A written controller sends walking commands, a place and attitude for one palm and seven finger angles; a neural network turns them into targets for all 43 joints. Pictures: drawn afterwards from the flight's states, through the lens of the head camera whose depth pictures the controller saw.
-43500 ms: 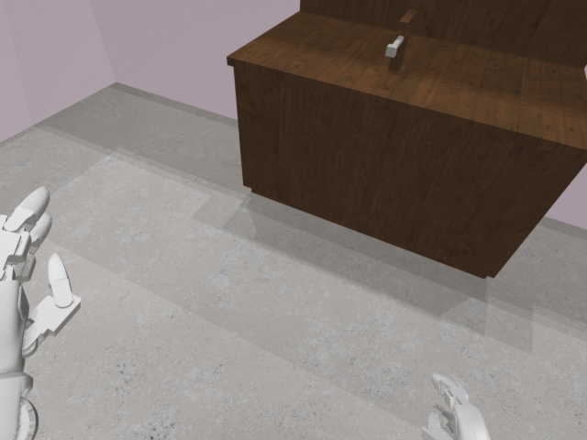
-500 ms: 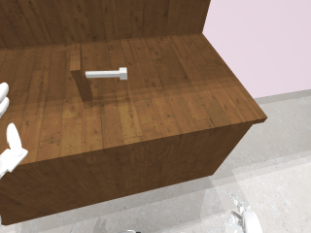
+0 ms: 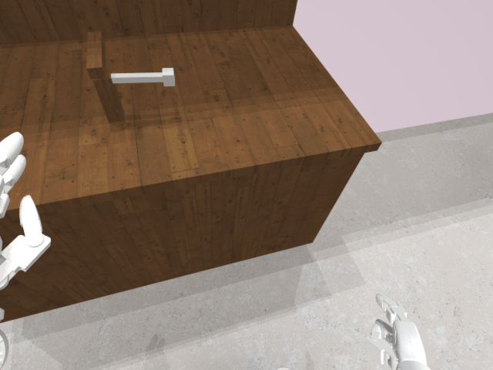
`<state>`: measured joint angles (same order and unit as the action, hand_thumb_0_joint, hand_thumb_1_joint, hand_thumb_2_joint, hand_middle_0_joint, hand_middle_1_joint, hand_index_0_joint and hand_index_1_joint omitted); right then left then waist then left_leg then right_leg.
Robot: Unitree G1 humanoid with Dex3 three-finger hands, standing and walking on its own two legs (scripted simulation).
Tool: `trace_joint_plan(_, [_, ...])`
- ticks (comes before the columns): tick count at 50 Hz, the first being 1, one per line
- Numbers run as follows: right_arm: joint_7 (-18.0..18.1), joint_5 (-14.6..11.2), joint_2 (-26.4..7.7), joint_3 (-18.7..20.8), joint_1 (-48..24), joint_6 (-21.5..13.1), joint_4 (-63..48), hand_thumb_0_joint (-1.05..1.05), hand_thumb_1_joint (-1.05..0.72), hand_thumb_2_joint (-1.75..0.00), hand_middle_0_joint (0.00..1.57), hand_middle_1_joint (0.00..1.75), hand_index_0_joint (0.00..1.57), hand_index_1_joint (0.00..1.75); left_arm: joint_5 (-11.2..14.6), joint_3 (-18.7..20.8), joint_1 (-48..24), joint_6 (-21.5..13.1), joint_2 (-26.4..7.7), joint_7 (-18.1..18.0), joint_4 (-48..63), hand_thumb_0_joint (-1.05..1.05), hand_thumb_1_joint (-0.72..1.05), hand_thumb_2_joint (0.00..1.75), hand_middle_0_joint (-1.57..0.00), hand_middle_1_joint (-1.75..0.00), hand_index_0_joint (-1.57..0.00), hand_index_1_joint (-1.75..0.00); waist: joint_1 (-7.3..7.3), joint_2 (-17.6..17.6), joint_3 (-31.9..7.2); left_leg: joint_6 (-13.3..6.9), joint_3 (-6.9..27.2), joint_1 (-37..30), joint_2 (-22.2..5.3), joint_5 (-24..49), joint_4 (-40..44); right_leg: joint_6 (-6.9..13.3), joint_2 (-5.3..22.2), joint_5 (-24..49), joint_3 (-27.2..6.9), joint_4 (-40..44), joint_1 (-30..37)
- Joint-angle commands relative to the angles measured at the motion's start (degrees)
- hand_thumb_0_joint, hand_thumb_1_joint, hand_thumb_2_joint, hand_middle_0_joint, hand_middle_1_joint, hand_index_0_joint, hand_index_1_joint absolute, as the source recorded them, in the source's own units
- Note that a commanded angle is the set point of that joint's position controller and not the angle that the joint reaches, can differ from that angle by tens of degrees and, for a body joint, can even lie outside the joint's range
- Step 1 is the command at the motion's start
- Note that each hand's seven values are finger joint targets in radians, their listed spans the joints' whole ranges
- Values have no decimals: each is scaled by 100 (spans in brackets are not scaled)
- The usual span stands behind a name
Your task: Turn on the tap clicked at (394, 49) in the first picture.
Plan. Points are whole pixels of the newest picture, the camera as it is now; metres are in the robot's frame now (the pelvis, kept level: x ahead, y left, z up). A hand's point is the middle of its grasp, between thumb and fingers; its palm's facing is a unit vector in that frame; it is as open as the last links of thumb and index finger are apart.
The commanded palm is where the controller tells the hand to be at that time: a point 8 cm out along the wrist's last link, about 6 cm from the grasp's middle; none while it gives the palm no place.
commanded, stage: stop stepping back and stand still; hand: left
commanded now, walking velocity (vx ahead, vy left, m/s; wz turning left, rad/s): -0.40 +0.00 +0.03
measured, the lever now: (168, 77) +0.68 +0.22 +0.06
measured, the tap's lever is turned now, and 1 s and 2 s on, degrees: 82 82 82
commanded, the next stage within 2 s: stand and check the lever's angle in 1.20 s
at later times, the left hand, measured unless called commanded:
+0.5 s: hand out of the picture +0.09 +0.21 +0.16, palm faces +0.40 -0.84 -0.38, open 7.4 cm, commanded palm +0.03 +0.25 +0.18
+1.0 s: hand out of the picture +0.03 +0.21 +0.18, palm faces +0.48 -0.79 -0.38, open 7.4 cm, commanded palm -0.03 +0.24 +0.18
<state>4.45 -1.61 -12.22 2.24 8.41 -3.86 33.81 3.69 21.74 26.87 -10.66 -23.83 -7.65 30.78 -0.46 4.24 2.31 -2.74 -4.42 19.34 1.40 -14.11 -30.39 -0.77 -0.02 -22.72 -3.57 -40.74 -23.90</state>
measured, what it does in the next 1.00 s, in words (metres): walks backwards: right foot, then left foot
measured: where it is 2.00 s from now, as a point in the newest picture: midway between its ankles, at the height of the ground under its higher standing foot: outside the picture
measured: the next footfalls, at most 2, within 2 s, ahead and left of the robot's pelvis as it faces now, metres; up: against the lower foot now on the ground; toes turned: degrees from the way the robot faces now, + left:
right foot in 0.18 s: +0.02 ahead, -0.13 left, +0.00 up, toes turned +1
left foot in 0.42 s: -0.09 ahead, +0.09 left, +0.00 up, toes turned +5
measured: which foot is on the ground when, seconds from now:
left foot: down 0.00-0.18, up 0.20-0.40, down 0.42-1.00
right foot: up 0.00-0.16, down 0.18-0.80, up 0.82-1.00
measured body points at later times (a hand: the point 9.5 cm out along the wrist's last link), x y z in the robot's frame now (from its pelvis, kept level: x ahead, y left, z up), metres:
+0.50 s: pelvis -0.12 -0.03 -0.01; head -0.15 -0.03 +0.44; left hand +0.06 +0.25 +0.18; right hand +0.01 -0.28 -0.09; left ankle -0.13 +0.10 -0.73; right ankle -0.05 -0.13 -0.69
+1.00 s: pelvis -0.17 -0.05 +0.00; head -0.20 -0.05 +0.45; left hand +0.00 +0.25 +0.20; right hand +0.00 -0.26 -0.08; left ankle -0.13 +0.09 -0.73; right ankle -0.12 -0.15 -0.72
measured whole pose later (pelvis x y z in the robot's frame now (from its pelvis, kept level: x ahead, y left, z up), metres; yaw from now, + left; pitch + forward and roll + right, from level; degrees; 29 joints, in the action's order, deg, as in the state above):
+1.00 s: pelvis -0.17 -0.05 +0.00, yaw +5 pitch -3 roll +0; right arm 3.4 -0.9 -9.7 -0.9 14.9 -6.8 35.7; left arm 2.4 19.9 24.9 -5.9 -21.4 -8.5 24.3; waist -2.0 -0.5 -1.6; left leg -0.7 -2.0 15.7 -2.5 -15.2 -31.4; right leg 0.9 0.1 -22.9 3.2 -38.0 -17.7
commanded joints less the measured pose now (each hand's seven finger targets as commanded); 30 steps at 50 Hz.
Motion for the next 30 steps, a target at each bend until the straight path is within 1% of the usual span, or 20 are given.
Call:
trace_joint_plan(1, [-104, 108, -700, 205, 71, -604, -652, 0, -90, -90, 20, 30, 20, 30, -30, 425, -123, -275, -789, -149, 1940, 0, 90, 90, -20, -30, -20, -30, 16, -1550, -1455, -388, 1609, -1996, -1847, 4937, 730, -24, 18, -387, -208, -822, -589])
trace_joint_plan(5, [-110, 43, -845, 168, -77, -601, -943, 0, -90, -90, 20, 30, 20, 30, -36, 757, 437, 15, -970, -263, 1704, 0, 90, 90, -20, -30, -20, -30, 28, -1732, -987, -290, 1340, -196, -1413, -203, 1365, 30, 60, 26, 274, 405, 860])
trace_joint_plan(7, [-72, 24, -805, 78, -139, -495, -952, 0, -90, -90, 20, 30, 20, 30, -88, 683, 396, 51, -805, -275, 1249, 0, 90, 90, -20, -30, -20, -30, 105, -1308, -737, -90, 978, 653, -1014, -2025, 949, 55, -11, 634, 545, 1526, 1793])
trace_joint_plan(8, [-63, 34, -750, 88, -93, -436, -910, 0, -90, -90, 20, 30, 20, 30, -125, 606, 272, 39, -774, -252, 1088, 0, 90, 90, -20, -30, -20, -30, 63, -589, -624, 74, 620, 795, -573, -2166, 123, 225, 292, 586, 260, 2085, 1715])
trace_joint_plan(9, [-62, 54, -709, 110, -170, -371, -924, 0, -90, -90, 20, 30, 20, 30, -132, 586, 62, 34, -864, -226, 966, 0, 90, 90, -20, -30, -20, -30, 13, 412, -418, 243, 378, 778, -147, -1830, -1548, 671, 1206, -358, -1121, 2823, 873])
trace_joint_plan(10, [-78, 30, -704, 147, -132, -384, -877, 0, -90, -90, 20, 30, 20, 30, -119, 543, -352, 59, -881, -193, 1167, 0, 90, 90, -20, -30, -20, -30, -12, 1045, -538, 324, 559, 510, -20, -1493, -3136, 1083, 2096, -1460, -2368, 3376, -69])
trace_joint_plan(11, [-79, 32, -614, 112, 26, -369, -587, 0, -90, -90, 20, 30, 20, 30, -81, 387, -372, 93, -708, -143, 771, 0, 90, 90, -20, -30, -20, -30, -199, 1086, -417, 320, 693, 394, -149, -897, -3805, 1050, 1965, -1285, -2085, 3307, -394])
trace_joint_plan(13, [-94, 28, -620, 77, -89, -316, -473, 0, -90, -90, 20, 30, 20, 30, -72, 360, -605, 117, -742, -87, 648, 0, 90, 90, -20, -30, -20, -30, -276, 623, -437, 279, 675, 108, -397, -705, -3522, 829, 1760, -1319, -1237, 2955, -883])
trace_joint_plan(15, [-44, 37, -607, 38, -235, -318, -560, 0, -90, -90, 20, 30, 20, 30, -85, 254, -645, 124, -732, -79, 778, 0, 90, 90, -20, -30, -20, -30, -216, 342, -485, 153, 410, -397, -410, -859, -2367, 647, 1507, -1287, -638, 2722, -1029])
trace_joint_plan(18, [52, 88, -564, -48, -86, -448, -558, 0, -90, -90, 20, 30, 20, 30, -83, 300, -433, 124, -732, -215, 1020, 0, 90, 90, -20, -30, -20, -30, -143, 105, -773, -55, -73, -900, -119, -1387, -319, 528, 1212, -1698, -451, 2233, -460])
trace_joint_plan(19, [74, 111, -670, -30, -19, -502, -598, 0, -90, -90, 20, 30, 20, 30, -84, 346, -517, 96, -770, -247, 1205, 0, 90, 90, -20, -30, -20, -30, -156, -440, -822, -169, 155, -871, -206, -1650, 549, 448, 912, -1544, -250, 1569, -142])
trace_joint_plan(20, [108, 123, -868, 36, 4, -534, -740, 0, -90, -90, 20, 30, 20, 30, -61, 413, -425, 67, -792, -277, 1323, 0, 90, 90, -20, -30, -20, -30, -123, -1755, -688, -456, 1294, -690, -805, -2294, 1559, 255, 221, -1059, 284, 122, -57])
trace_joint_plan(21, [113, 89, -867, 77, 33, -568, -755, 0, -90, -90, 20, 30, 20, 30, -129, 494, -555, 38, -833, -283, 1520, 0, 90, 90, -20, -30, -20, -30, -96, -2631, -696, -824, 2163, -868, -1599, -1989, 1931, -19, -384, -596, 1035, -1521, -555])
trace_joint_plan(22, [79, 53, -755, 105, 68, -618, -658, 0, -90, -90, 20, 30, 20, 30, -160, 658, -503, 12, -926, -267, 1115, 0, 90, 90, -20, -30, -20, -30, -175, -2361, -394, -1110, 2688, -180, -1854, -2330, 2218, -16, -119, -394, 483, -2396, -864])
trace_joint_plan(23, [-27, 71, -670, 82, 87, -647, -531, 0, -90, -90, 20, 30, 20, 30, -220, 561, -531, 12, -801, -247, 1000, 0, 90, 90, -20, -30, -20, -30, -162, -2009, 56, -1132, 2758, 73, -1808, -2271, 2214, 48, 149, -138, 180, -2549, -1149])
trace_joint_plan(26, [-31, 87, -686, 12, -96, -692, -435, 0, -90, -90, 20, 30, 20, 30, -139, 446, -356, -35, -655, -199, 563, 0, 90, 90, -20, -30, -20, -30, 66, -1175, 72, -622, 1711, 503, -1510, -1891, 1517, 83, 273, -250, 443, 55, 483])
trace_joint_plan(27, [-3, 118, -780, 26, -107, -627, -431, 0, -90, -90, 20, 30, 20, 30, -117, 421, -128, 23, -549, -178, 211, 0, 90, 90, -20, -30, -20, -30, 131, -1183, -104, -452, 1337, 777, -1255, -2196, 1089, 94, 1, -32, 731, 720, 1401])
trace_joint_plan(28, [15, 135, -798, 66, -128, -572, -510, 0, -90, -90, 20, 30, 20, 30, -140, 313, -166, 36, -470, -133, 180, 0, 90, 90, -20, -30, -20, -30, 216, -675, -191, -277, 952, 1231, -814, -2241, 77, 180, -67, 100, 658, 1444, 2153])
trace_joint_plan(29, [4, 122, -759, 130, -133, -519, -544, 0, -90, -90, 20, 30, 20, 30, -192, 265, -274, 32, -511, -72, 139, 0, 90, 90, -20, -30, -20, -30, 190, 646, -194, -104, 277, 1698, -196, -1955, -1738, 502, 634, -435, -601, 2307, 2213])
trace_joint_plan(30, [-24, 57, -702, 140, -197, -523, -643, 0, -90, -90, 20, 30, 20, 30, -153, 256, -353, 52, -541, -7, 93, 0, 90, 90, -20, -30, -20, -30, 54, 1345, -256, 26, 484, 1819, 62, -1498, -3253, 806, 1848, -962, -2794, 3215, 1687])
